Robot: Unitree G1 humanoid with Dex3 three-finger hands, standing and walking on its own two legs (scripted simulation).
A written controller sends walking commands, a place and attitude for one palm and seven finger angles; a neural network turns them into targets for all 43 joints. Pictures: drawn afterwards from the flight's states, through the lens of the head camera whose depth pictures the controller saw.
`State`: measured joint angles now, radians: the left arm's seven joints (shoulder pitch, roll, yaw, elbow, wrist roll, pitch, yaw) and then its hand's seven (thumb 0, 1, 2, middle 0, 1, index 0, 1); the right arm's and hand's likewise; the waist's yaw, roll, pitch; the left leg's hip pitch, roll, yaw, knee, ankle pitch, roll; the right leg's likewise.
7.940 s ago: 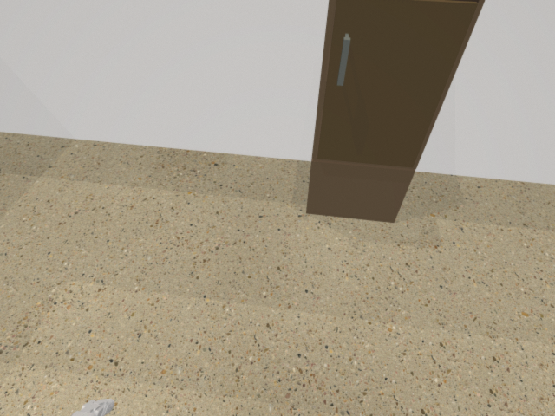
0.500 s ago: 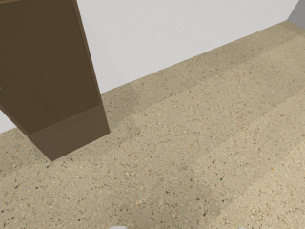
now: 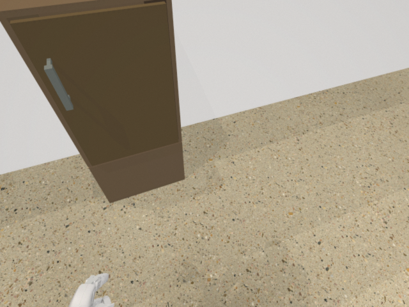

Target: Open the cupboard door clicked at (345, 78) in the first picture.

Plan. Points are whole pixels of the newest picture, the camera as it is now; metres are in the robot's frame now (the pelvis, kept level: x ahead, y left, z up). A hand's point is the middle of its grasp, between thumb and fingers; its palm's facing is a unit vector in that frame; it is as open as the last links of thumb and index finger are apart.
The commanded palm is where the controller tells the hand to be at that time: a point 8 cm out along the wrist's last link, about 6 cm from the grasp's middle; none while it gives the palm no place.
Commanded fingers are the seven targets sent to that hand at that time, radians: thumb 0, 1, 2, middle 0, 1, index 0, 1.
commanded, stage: turn to face it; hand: left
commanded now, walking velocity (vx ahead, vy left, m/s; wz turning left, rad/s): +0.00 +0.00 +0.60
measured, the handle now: (59, 85) +0.69 +0.43 +0.02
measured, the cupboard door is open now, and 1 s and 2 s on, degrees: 0 0 0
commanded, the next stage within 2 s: take the last steps up to it in 0.44 s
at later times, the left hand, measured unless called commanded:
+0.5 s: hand out of the picture -0.04 +0.21 -0.18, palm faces +0.32 -0.92 -0.24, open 7.4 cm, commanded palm none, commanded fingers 0.00 0.90 0.90 -0.20 -0.30 -0.20 -0.30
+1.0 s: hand out of the picture +0.02 +0.19 -0.17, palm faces +0.33 -0.92 -0.23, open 7.4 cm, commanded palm none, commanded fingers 0.00 0.90 0.90 -0.20 -0.30 -0.20 -0.30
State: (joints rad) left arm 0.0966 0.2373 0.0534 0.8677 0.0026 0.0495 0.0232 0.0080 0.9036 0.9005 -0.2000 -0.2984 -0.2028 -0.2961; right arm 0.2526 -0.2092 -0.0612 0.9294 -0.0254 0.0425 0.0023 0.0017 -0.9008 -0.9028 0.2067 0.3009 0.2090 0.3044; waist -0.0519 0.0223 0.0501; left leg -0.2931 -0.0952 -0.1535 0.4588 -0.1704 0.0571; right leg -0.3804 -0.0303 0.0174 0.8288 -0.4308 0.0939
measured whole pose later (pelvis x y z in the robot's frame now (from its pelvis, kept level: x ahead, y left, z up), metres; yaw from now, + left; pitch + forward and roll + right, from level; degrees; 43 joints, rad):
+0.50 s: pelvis -0.02 +0.00 -0.02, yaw +17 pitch -1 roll +0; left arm 0.27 0.22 0.04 0.93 0.02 0.02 0.02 0.01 0.90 0.90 -0.20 -0.30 -0.21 -0.30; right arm 0.17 -0.26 -0.07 0.94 -0.01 0.05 0.01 0.00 -0.91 -0.90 0.20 0.30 0.20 0.30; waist 0.02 -0.01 0.08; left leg -0.27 0.03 0.04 0.60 -0.29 -0.04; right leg -0.22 -0.16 -0.17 0.63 -0.36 0.07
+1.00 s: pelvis +0.03 -0.01 -0.01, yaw +19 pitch -2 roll +1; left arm 0.26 0.17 0.03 1.02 0.03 -0.02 -0.02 0.01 0.90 0.90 -0.20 -0.30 -0.20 -0.30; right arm 0.36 -0.21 -0.05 1.08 -0.02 0.01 -0.01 0.00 -0.91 -0.90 0.20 0.30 0.21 0.30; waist -0.02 0.04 0.00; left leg -0.18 0.03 0.01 0.62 -0.42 0.00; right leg -0.26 -0.04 -0.12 0.58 -0.28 -0.02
